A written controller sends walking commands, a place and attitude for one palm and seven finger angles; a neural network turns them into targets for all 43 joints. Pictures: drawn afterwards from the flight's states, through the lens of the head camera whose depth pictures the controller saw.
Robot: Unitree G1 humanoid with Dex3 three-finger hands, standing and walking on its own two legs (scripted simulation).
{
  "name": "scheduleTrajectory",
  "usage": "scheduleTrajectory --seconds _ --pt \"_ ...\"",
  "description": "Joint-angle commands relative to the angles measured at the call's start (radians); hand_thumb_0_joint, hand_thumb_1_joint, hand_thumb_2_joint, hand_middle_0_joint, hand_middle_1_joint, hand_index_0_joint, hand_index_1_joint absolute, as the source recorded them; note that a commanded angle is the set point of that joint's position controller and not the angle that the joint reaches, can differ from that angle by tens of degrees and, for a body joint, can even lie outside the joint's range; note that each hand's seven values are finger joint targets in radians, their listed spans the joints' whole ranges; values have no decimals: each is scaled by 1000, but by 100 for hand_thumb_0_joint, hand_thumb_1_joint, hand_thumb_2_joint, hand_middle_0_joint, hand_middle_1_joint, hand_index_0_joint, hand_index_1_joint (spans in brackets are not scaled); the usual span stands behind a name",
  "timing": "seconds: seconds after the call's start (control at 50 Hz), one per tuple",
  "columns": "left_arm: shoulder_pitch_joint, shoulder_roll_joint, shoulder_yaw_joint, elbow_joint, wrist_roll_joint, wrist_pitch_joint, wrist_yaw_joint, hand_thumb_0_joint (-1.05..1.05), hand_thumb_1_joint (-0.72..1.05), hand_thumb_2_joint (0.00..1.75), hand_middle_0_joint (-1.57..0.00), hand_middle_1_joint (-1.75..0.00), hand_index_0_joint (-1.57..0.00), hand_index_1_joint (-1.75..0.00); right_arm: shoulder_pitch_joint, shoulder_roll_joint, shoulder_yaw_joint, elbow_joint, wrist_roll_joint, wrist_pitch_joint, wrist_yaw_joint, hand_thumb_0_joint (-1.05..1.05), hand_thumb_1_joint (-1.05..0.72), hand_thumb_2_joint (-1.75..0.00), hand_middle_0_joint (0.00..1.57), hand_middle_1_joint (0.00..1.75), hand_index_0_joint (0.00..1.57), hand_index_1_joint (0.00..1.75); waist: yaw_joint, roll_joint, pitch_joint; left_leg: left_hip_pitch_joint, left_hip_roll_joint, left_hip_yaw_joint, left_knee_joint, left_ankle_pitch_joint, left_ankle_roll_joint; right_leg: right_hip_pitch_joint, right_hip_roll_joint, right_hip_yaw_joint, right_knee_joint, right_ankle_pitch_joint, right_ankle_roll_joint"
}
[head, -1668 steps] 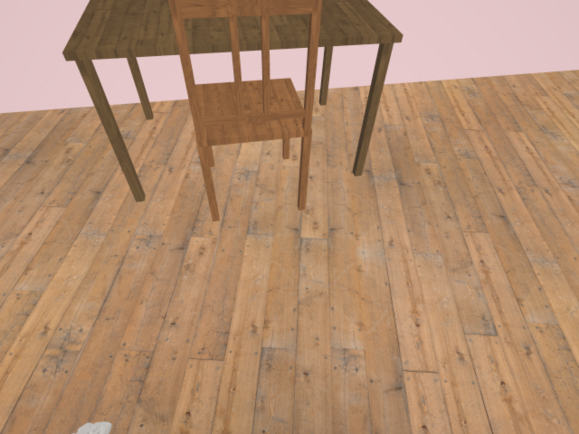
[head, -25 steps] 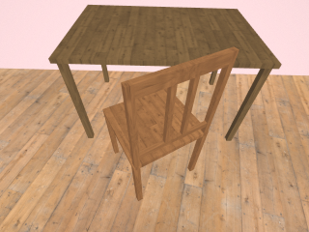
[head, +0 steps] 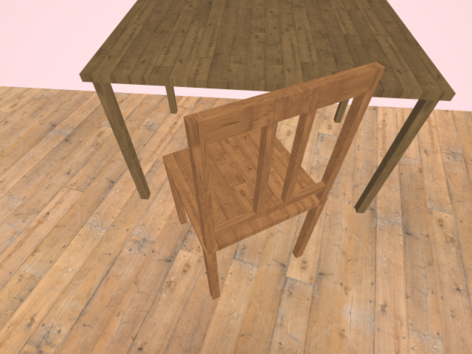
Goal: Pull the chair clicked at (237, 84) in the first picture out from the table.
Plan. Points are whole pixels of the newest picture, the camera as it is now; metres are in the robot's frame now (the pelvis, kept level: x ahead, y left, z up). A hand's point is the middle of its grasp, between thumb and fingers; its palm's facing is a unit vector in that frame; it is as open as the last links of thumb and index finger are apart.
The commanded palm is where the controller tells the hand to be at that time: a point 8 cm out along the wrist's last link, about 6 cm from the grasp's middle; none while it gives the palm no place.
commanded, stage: shuffle to correct the standing spot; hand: left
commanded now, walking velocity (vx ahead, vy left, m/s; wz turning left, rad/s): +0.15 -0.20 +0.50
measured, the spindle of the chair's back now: (263, 173) +0.52 -0.04 -0.05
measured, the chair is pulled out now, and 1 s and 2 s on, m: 0.20 0.20 0.20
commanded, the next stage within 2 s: come to a stop and stand still in 1.46 s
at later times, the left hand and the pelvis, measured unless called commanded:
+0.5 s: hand out of the picture +0.11 +0.10 -0.17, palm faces +0.28 -0.93 -0.22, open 7.4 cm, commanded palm none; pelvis +0.10 -0.12 -0.01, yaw +16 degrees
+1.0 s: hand out of the picture +0.13 -0.07 -0.17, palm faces +0.47 -0.87 -0.18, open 7.4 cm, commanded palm none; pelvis +0.22 -0.23 +0.01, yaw +26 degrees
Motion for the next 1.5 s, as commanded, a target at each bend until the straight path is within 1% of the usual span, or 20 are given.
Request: scheduleTrajectory --seconds 0.0,0.02,0.12,0.16,0.18,0.2,0.22,0.32,0.46,0.5,0.54,0.68,0.7,0.74,0.84,1.0,1.06,1.12,1.34,1.48 --pt "179 92 34 -25 2 -24 11 0 90 90 -20 -30 -20 -30 -20 -146 -30 -77 11 -20 -15 0 -90 -90 20 30 20 30 71 -58 34 -244 85 -101 71 110 103 200 -156 133 -287 196 18" --pt "232 124 39 -16 4 -24 22 0 90 90 -20 -30 -20 -30 -100 -88 -17 -107 11 -21 -16 0 -90 -90 20 30 20 30 100 -239 91 -396 -14 93 324 -197 47 263 -314 247 -357 528 6" --pt "98 125 11 -78 -4 -42 35 0 90 90 -20 -30 -20 -30 -18 -114 -18 -95 5 -19 -9 0 -90 -90 20 30 20 30 -32 -101 43 -158 -40 245 232 -163 75 178 -199 -45 -62 1548 95" --pt "-47 189 32 -126 -19 -36 14 0 90 90 -20 -30 -20 -30 208 -173 -48 -38 3 -20 -26 0 -90 -90 20 30 20 30 -160 -167 -11 251 -41 230 -7 3 148 -88 -149 -115 249 1527 160" --pt "-111 162 29 -162 -32 -34 -4 0 90 90 -20 -30 -20 -30 357 -225 -68 7 -7 -14 -30 0 -90 -90 20 30 20 30 -244 47 -50 450 180 -94 -188 248 256 -353 -93 -101 703 826 174" --pt "-82 116 25 -199 -26 -26 -10 0 90 90 -20 -30 -20 -30 282 -272 -62 -4 10 -14 -35 0 -90 -90 20 30 20 30 -151 169 -33 396 449 -477 -241 431 360 -565 -6 88 973 38 146" --pt "-80 146 29 -245 -3 -11 -8 0 90 90 -20 -30 -20 -30 134 -305 -60 -84 18 -25 -29 0 -90 -90 20 30 20 30 -71 31 25 237 529 -556 -257 323 282 -576 -83 241 955 37 66" --pt "-11 107 33 -196 -3 20 -36 0 90 90 -20 -30 -20 -30 -154 -290 -55 -184 -5 -42 -2 0 -90 -90 20 30 20 30 59 235 132 -220 212 -182 -323 -104 149 -349 -125 112 465 182 113" --pt "59 136 37 -186 2 -19 -18 0 90 90 -20 -30 -20 -30 -122 -310 -94 -229 -15 16 28 0 -90 -90 20 30 20 30 45 133 44 -228 134 -188 -50 -246 76 -58 -20 -58 15 170 146" --pt "141 273 58 -180 16 -40 5 0 90 90 -20 -30 -20 -30 -72 -133 -56 -267 -7 17 20 0 -90 -90 20 30 20 30 67 -327 -14 -379 -70 7 490 -368 0 44 -333 368 -257 183 27" --pt "36 261 55 -212 12 -33 15 0 90 90 -20 -30 -20 -30 -103 -145 -49 -290 -6 15 9 0 -90 -90 20 30 20 30 42 -277 -13 -359 16 -59 699 -329 21 -43 -391 500 -318 190 -94" --pt "-21 166 15 -159 0 -15 25 0 90 90 -20 -30 -20 -30 -69 -108 -19 -227 7 8 18 0 -90 -90 20 30 20 30 -9 -109 -7 41 -1 68 38 -55 32 -108 -264 110 -81 645 -81" --pt "-21 154 12 -153 -12 -9 21 0 90 90 -20 -30 -20 -30 -17 -137 -22 -208 7 2 19 0 -90 -90 20 30 20 30 -37 -77 -32 190 30 18 -151 74 41 -165 -235 77 16 561 -31" --pt "31 94 -5 -182 -14 -3 17 0 90 90 -20 -30 -20 -30 21 -307 -56 -211 0 1 6 0 -90 -90 20 30 20 30 -48 296 -34 345 461 -529 -279 487 233 -473 -86 34 370 -125 94" --pt "-8 143 12 -141 -11 11 14 0 90 90 -20 -30 -20 -30 -125 -234 -34 -207 8 -12 -12 0 -90 -90 20 30 20 30 13 188 9 227 298 -192 -195 758 182 -412 -93 146 528 68 114" --pt "79 114 15 -122 -15 -3 6 0 90 90 -20 -30 -20 -30 -165 -258 -65 -179 8 18 1 0 -90 -90 20 30 20 30 37 178 -39 138 233 -111 -49 538 66 -92 -65 36 -81 290 86" --pt "30 256 25 -134 -2 -21 15 0 90 90 -20 -30 -20 -30 -85 -113 -44 -180 30 34 11 0 -90 -90 20 30 20 30 3 -231 -77 -23 -11 20 273 -258 -32 -18 -349 295 -177 925 -83" --pt "-31 215 22 -134 -7 -19 29 0 90 90 -20 -30 -20 -30 -135 -125 -43 -159 31 43 -1 0 -90 -90 20 30 20 30 16 -193 -50 -112 1 -25 528 -329 -21 5 -329 284 -131 1145 -181" --pt "-83 228 32 -123 -11 -17 54 0 90 90 -20 -30 -20 -30 -92 -110 -14 -108 28 56 22 0 -90 -90 20 30 20 30 37 -37 -52 32 -1 -9 144 -192 -18 4 -353 379 -244 706 -202" --pt "-180 184 48 -143 -13 17 39 0 90 90 -20 -30 -20 -30 50 -168 -28 -96 2 58 35 0 -90 -90 20 30 20 30 5 113 81 115 103 -104 -262 -139 89 -274 -147 211 -209 -25 -3"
